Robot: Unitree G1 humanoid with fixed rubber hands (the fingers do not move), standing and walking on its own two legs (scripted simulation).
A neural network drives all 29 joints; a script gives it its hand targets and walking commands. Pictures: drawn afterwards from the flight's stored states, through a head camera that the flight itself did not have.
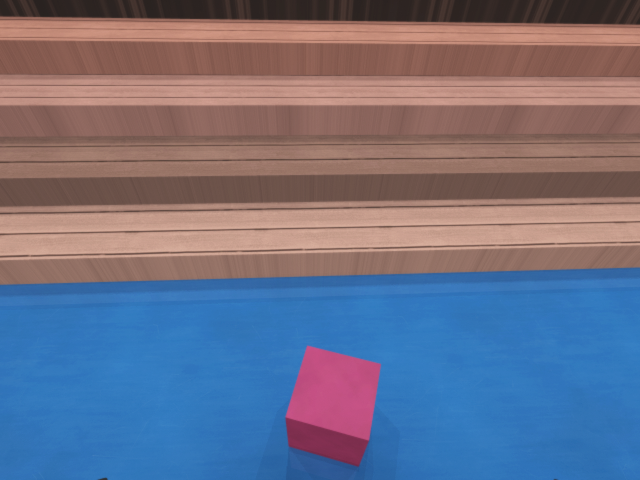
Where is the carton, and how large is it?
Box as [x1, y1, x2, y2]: [285, 346, 380, 466]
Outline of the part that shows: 307,346 285,417 288,444 292,447 358,466 369,437 380,364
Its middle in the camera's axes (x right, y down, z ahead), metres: +0.03 +0.48 +1.10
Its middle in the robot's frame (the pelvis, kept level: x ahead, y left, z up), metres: +0.46 -0.04 -0.66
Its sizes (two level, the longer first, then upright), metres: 0.210 0.200 0.250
